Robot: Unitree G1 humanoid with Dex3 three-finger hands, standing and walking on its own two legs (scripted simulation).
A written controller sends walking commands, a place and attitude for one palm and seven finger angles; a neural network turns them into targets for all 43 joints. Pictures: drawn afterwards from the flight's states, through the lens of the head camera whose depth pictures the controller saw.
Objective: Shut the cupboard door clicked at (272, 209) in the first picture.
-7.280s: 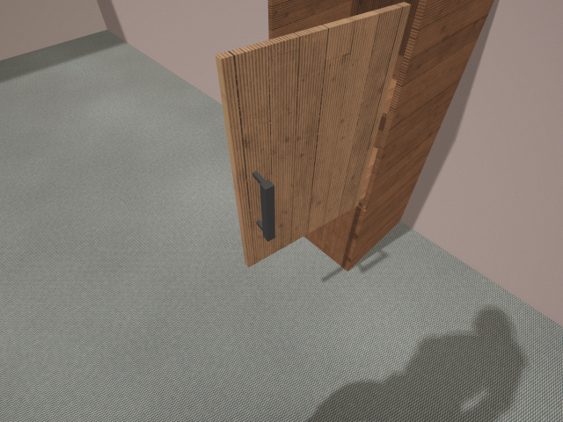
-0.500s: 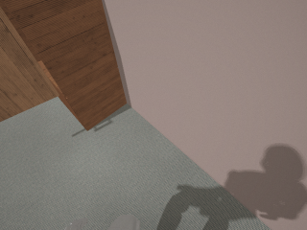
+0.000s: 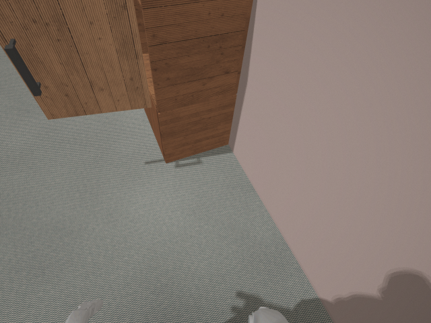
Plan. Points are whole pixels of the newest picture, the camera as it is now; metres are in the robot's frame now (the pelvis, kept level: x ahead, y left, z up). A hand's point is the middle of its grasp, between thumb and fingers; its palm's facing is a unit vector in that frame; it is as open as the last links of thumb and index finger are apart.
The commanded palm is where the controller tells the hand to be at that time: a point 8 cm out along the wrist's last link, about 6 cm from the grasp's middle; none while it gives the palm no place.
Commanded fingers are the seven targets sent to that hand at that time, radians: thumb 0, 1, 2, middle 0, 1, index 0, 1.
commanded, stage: turn to face it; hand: left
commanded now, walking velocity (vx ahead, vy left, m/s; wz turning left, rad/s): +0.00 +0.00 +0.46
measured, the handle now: (25, 68) +0.81 +0.67 -0.10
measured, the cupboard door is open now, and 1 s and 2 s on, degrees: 80 80 80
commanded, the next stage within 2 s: take the last steps up to it in 0.36 s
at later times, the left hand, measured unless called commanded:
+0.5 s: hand out of the picture +0.00 +0.15 -0.17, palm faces +0.26 -0.94 -0.22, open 7.4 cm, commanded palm none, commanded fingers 0.00 0.90 0.90 -0.20 -0.30 -0.20 -0.30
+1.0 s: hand (117, 314) +0.15 +0.20 -0.16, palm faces +0.31 -0.92 -0.24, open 7.4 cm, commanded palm none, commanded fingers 0.00 0.90 0.90 -0.20 -0.30 -0.20 -0.30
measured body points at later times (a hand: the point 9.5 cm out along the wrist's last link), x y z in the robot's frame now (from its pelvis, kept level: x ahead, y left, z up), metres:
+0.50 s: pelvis +0.02 -0.04 +0.00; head +0.06 -0.03 +0.44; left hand -0.01 +0.20 -0.16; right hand +0.17 -0.27 -0.15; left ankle -0.02 +0.08 -0.72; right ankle +0.01 -0.16 -0.74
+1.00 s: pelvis +0.10 -0.02 -0.02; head +0.13 -0.03 +0.43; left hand +0.13 +0.25 -0.14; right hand +0.13 -0.25 -0.18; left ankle -0.01 +0.06 -0.74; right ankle +0.17 -0.10 -0.75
